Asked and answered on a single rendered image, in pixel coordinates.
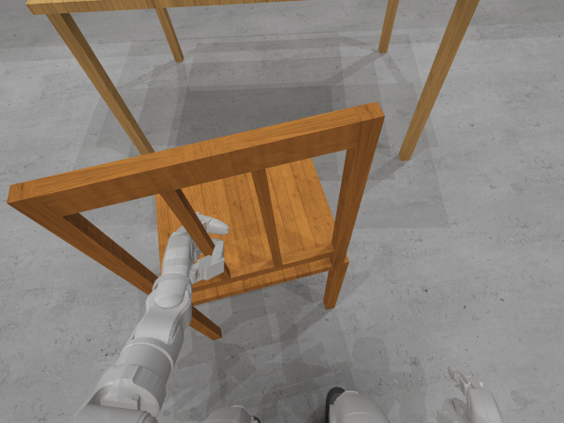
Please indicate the chair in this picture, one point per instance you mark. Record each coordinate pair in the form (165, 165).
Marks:
(262, 183)

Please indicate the table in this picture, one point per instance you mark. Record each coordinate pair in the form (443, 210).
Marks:
(58, 12)

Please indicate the robot right foot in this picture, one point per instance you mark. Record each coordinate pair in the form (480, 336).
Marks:
(333, 394)

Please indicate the robot right hand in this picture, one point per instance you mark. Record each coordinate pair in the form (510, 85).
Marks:
(481, 405)

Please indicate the robot right thigh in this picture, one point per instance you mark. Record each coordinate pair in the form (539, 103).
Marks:
(356, 409)

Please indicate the robot left forearm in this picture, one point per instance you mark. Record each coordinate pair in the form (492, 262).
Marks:
(138, 378)

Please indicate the left robot upper arm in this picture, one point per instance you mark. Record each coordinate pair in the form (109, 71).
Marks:
(93, 413)

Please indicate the robot left hand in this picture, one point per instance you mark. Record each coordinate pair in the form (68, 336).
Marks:
(182, 252)

